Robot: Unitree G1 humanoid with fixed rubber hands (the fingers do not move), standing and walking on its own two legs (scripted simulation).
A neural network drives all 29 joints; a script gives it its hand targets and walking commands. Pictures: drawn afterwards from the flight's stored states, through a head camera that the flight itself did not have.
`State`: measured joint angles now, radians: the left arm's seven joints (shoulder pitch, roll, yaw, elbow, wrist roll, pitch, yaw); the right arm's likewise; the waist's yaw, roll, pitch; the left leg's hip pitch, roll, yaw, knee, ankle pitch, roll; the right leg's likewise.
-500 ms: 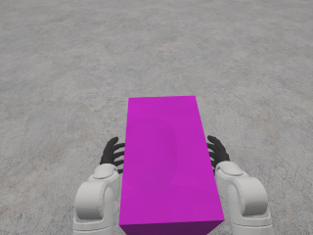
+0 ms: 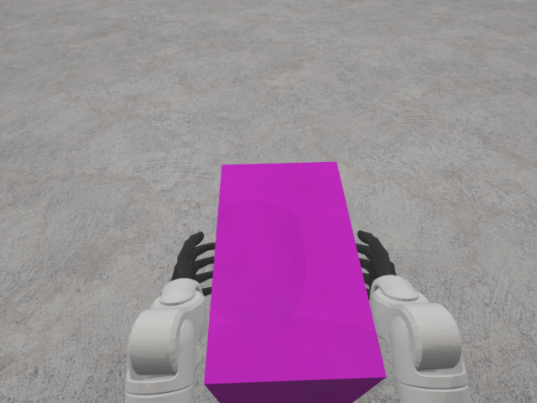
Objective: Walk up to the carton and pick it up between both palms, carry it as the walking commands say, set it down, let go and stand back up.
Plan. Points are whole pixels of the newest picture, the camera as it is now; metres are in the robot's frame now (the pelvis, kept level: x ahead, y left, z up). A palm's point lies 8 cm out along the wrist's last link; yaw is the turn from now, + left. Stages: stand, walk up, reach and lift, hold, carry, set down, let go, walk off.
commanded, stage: carry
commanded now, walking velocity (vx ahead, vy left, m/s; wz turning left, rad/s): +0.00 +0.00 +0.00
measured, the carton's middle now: (282, 297) +0.27 +0.01 +0.02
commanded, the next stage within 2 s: none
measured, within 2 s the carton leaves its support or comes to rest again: neither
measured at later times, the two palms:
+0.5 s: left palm (195, 286) +0.25 +0.12 +0.09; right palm (388, 286) +0.25 -0.13 +0.09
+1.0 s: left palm (171, 312) +0.23 +0.15 +0.07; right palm (363, 295) +0.25 -0.10 +0.07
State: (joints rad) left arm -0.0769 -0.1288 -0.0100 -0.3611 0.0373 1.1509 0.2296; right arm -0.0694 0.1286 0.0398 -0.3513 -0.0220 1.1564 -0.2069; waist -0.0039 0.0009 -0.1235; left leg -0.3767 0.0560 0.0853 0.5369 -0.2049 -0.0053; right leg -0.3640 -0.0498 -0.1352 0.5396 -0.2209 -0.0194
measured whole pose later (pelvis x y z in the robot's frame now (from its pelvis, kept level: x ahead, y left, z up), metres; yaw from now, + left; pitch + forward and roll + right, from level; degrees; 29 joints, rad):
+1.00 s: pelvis -0.02 +0.00 -0.01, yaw +5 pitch +3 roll +0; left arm -0.07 -0.13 -0.01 -0.39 0.02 1.15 0.24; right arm -0.07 0.13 0.04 -0.39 -0.01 1.17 -0.22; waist -0.02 0.01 -0.09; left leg -0.49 0.02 0.02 0.65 -0.22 0.00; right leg -0.44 -0.11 -0.21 0.67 -0.28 -0.01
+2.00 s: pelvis +0.02 +0.01 +0.00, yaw +9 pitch +4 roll +0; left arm -0.03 -0.13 -0.03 -0.39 0.02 1.17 0.25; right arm -0.04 0.13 0.04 -0.35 0.01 1.15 -0.22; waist -0.01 -0.04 -0.18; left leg -0.32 -0.01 0.07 0.48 -0.23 0.04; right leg -0.32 -0.08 -0.18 0.56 -0.34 -0.01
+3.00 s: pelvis +0.58 +0.10 +0.02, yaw +8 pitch +3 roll +0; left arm -0.01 -0.13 -0.04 -0.44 0.01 1.12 0.24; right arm 0.00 0.13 0.05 -0.43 0.01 1.12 -0.24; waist -0.06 0.00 -0.03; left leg -0.07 0.04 0.21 0.26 -0.24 0.01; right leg -0.54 -0.07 -0.15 0.80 -0.29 -0.02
